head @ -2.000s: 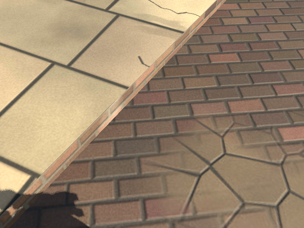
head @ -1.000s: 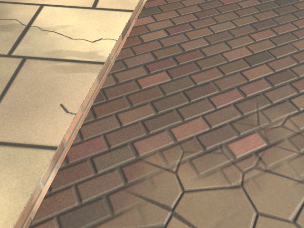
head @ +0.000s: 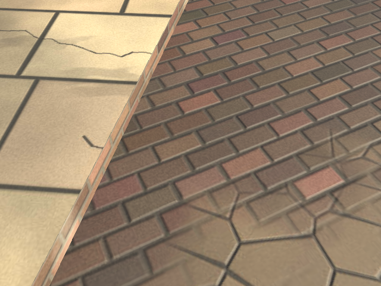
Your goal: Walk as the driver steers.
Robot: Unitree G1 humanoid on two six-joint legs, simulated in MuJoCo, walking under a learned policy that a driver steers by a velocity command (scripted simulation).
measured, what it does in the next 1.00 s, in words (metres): walks ahead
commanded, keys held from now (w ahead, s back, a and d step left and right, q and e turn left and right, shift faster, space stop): no key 0.60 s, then w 0.40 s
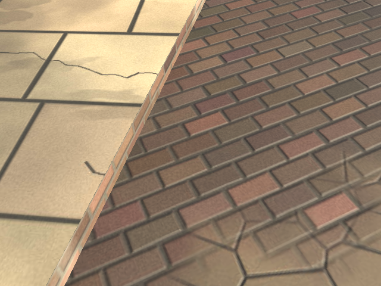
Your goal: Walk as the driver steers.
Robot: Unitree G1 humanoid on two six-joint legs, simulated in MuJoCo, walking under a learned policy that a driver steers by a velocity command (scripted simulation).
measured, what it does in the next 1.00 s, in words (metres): walks ahead: left foot, then right foot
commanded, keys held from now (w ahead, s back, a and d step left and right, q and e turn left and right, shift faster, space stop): w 0.28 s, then no key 0.72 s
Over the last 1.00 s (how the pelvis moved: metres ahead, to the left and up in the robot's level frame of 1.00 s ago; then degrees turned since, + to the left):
0.10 -0.04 0.00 0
